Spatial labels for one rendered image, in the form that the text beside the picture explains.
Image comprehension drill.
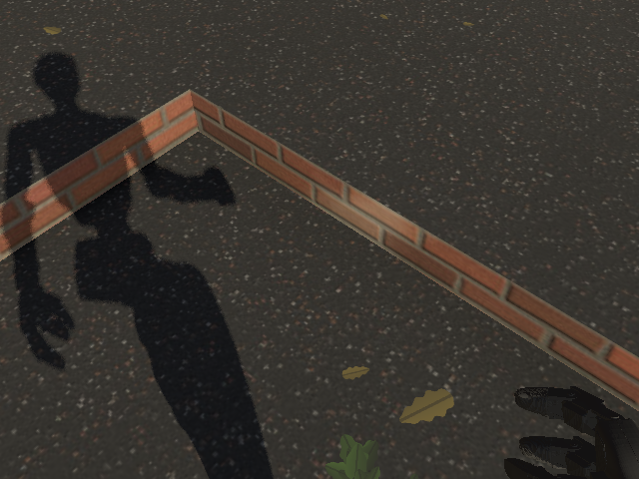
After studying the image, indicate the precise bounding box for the robot right hand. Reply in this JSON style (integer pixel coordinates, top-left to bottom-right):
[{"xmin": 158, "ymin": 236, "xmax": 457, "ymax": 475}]
[{"xmin": 504, "ymin": 386, "xmax": 639, "ymax": 479}]

